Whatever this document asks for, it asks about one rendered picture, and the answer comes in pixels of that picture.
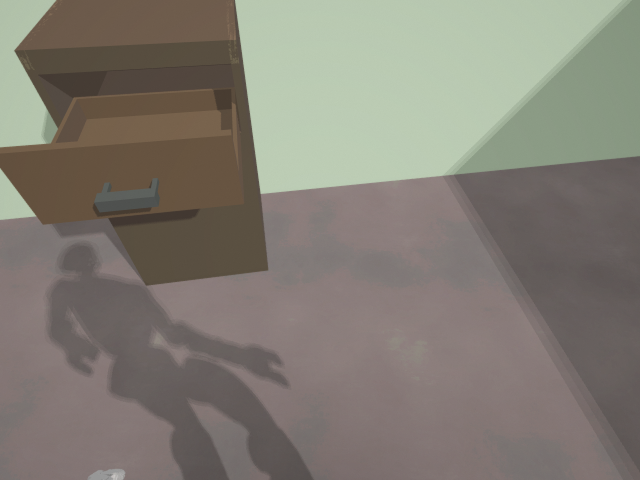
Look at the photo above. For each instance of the drawer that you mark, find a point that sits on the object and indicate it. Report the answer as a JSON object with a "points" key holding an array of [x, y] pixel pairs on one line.
{"points": [[189, 140]]}

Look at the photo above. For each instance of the handle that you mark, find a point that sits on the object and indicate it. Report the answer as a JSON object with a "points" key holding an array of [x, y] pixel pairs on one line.
{"points": [[107, 201]]}

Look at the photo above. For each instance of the cabinet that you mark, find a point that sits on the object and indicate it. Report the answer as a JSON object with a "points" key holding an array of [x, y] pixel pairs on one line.
{"points": [[83, 48]]}

